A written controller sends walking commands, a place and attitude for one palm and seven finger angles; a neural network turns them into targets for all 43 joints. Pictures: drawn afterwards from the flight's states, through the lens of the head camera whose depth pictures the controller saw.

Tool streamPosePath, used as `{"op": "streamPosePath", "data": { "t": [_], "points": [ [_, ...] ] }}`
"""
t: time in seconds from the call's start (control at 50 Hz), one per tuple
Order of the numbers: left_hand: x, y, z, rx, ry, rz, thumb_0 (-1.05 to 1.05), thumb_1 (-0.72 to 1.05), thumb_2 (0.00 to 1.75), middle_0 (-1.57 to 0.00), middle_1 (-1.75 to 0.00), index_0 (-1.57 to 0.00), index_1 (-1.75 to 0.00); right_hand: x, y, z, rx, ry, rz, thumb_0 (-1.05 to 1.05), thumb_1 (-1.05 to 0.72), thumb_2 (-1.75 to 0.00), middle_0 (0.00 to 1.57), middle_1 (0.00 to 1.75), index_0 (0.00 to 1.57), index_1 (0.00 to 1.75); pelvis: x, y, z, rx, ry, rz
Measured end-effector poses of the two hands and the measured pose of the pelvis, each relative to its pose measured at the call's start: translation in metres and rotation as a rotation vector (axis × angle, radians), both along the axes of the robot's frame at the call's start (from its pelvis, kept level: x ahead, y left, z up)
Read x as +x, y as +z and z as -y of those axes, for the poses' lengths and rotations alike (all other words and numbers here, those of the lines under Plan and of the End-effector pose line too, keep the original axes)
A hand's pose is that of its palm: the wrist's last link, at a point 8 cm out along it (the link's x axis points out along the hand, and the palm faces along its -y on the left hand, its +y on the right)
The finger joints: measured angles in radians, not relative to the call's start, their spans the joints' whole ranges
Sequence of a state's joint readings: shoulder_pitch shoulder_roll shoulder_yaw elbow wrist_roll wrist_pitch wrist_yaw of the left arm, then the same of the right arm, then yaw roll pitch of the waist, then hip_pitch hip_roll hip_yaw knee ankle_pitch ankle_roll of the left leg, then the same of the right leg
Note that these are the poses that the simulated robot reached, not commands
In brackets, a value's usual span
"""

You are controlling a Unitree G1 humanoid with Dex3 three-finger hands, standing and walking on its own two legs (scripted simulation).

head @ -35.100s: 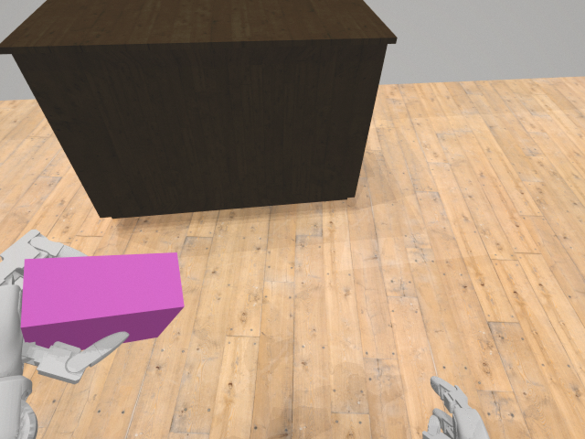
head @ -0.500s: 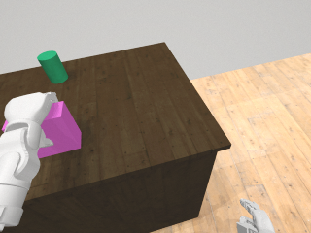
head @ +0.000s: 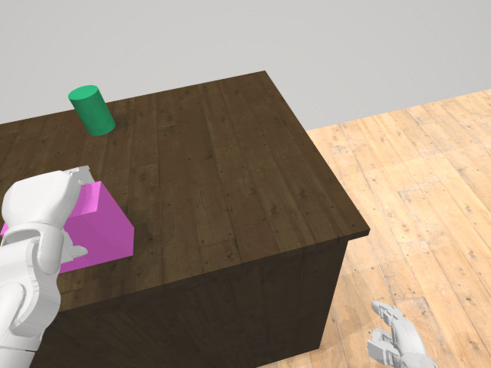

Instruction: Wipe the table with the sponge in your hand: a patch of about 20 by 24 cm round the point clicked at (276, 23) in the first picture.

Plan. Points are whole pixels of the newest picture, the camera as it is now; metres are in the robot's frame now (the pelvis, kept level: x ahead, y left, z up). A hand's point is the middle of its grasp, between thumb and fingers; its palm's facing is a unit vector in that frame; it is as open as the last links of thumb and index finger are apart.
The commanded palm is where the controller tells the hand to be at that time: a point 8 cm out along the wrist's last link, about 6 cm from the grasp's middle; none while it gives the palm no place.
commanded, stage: wipe back along the first lane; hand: left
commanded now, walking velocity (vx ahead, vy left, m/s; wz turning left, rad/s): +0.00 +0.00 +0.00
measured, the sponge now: (84, 238) +0.27 +0.31 +0.10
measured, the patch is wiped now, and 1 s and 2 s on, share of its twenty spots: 1.00 1.00 1.00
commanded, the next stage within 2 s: lift the sponge slowly off the table in 0.22 s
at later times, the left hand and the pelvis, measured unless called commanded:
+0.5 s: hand (57, 247) +0.22 +0.29 +0.15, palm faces +0.12 -0.03 -0.99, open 10.2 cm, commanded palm +0.19 +0.28 +0.19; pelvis -0.01 +0.00 +0.00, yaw +0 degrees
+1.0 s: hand (65, 244) +0.22 +0.28 +0.15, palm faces +0.08 -0.04 -1.00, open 10.2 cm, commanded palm +0.20 +0.28 +0.23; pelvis -0.03 -0.01 +0.00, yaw +1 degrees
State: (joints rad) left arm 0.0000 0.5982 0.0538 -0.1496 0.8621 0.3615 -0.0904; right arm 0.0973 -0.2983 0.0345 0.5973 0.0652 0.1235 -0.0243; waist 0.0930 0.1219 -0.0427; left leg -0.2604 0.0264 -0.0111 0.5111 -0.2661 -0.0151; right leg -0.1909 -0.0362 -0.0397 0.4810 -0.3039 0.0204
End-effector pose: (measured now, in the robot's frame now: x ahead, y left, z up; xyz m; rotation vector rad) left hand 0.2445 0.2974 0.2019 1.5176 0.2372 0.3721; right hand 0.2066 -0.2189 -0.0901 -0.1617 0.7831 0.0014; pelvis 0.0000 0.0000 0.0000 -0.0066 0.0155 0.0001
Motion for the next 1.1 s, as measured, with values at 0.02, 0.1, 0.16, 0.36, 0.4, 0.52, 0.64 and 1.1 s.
{"op": "streamPosePath", "data": {
  "t": [0.02, 0.1, 0.16, 0.36, 0.4, 0.52, 0.64, 1.1],
  "points": [
    [-0.002, 0.0, 0.0, -0.001, 0.0, 0.001, 0.0, -0.51, 1.04, -0.69, -1.35, -0.72, -1.34, 0.001, 0.001, -0.001, 0.002, 0.001, 0.005, 0.01, -0.91, -0.9, 0.2, 0.29, 0.2, 0.3, 0.0, 0.0, 0.0, 0.0, -0.002, 0.001],
    [-0.01, 0.0, 0.003, -0.002, 0.0, 0.006, 0.0, -0.5, 1.04, -0.69, -1.35, -0.72, -1.34, 0.005, 0.004, -0.004, 0.007, 0.01, 0.027, 0.01, -0.91, -0.9, 0.2, 0.29, 0.2, 0.3, -0.001, 0.0, 0.0, 0.0, -0.003, 0.003],
    [-0.015, -0.001, 0.005, -0.004, 0.001, 0.01, 0.0, -0.5, 1.04, -0.69, -1.35, -0.72, -1.34, 0.007, 0.005, -0.005, 0.005, 0.015, 0.037, 0.01, -0.91, -0.9, 0.2, 0.3, 0.2, 0.3, -0.002, -0.001, 0.0, 0.0, -0.003, 0.005],
    [-0.038, 0.0, 0.01, -0.012, -0.006, 0.028, 0.0, -0.5, 1.04, -0.69, -1.35, -0.71, -1.34, 0.006, 0.007, -0.004, 0.006, 0.015, 0.053, 0.01, -0.91, -0.9, 0.2, 0.3, 0.2, 0.3, -0.003, -0.002, 0.0, 0.0, -0.011, 0.011],
    [-0.043, 0.0, 0.011, -0.012, -0.006, 0.03, 0.0, -0.5, 1.04, -0.69, -1.35, -0.71, -1.34, 0.005, 0.007, -0.004, 0.002, 0.017, 0.053, 0.01, -0.91, -0.9, 0.2, 0.3, 0.2, 0.3, -0.004, -0.002, 0.0, 0.0, -0.008, 0.014],
    [-0.052, 0.0, 0.014, -0.016, -0.007, 0.032, 0.0, -0.5, 1.04, -0.69, -1.35, -0.71, -1.34, 0.003, 0.006, -0.005, -0.006, 0.026, 0.059, 0.01, -0.91, -0.9, 0.2, 0.29, 0.2, 0.3, -0.008, -0.002, 0.002, 0.0, -0.004, 0.026],
    [-0.055, 0.001, 0.017, -0.016, -0.01, 0.026, 0.0, -0.5, 1.04, -0.69, -1.35, -0.71, -1.34, 0.003, 0.008, -0.009, -0.004, 0.041, 0.078, 0.01, -0.91, -0.9, 0.2, 0.29, 0.2, 0.3, -0.013, -0.001, 0.004, 0.001, 0.001, 0.039],
    [-0.04, 0.006, 0.024, -0.018, -0.049, -0.016, -0.01, -0.51, 1.04, -0.7, -1.34, -0.73, -1.33, -0.004, 0.014, -0.005, -0.018, 0.063, 0.103, 0.01, -0.9, -0.9, 0.21, 0.3, 0.2, 0.3, -0.029, 0.003, 0.016, 0.001, 0.011, 0.072]
  ]
}}
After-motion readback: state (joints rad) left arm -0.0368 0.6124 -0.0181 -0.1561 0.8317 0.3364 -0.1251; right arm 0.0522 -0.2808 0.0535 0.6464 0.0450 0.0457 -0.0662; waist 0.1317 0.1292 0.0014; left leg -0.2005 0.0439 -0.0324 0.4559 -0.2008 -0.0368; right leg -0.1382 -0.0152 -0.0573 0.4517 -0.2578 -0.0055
